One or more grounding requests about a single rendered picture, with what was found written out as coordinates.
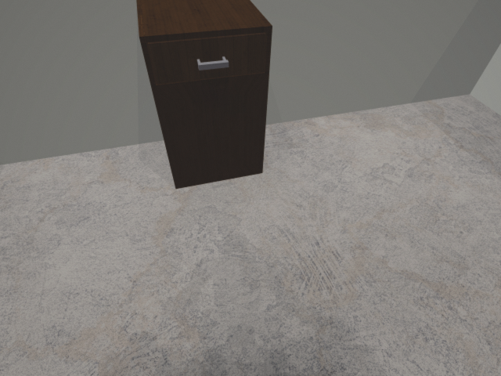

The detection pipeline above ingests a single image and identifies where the drawer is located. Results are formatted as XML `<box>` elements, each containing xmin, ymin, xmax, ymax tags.
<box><xmin>148</xmin><ymin>32</ymin><xmax>266</xmax><ymax>84</ymax></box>

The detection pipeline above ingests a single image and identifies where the cabinet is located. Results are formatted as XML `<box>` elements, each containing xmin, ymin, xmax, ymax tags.
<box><xmin>136</xmin><ymin>0</ymin><xmax>272</xmax><ymax>189</ymax></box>

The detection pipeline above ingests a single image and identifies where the handle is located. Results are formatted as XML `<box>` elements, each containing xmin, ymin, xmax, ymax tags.
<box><xmin>197</xmin><ymin>56</ymin><xmax>229</xmax><ymax>71</ymax></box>

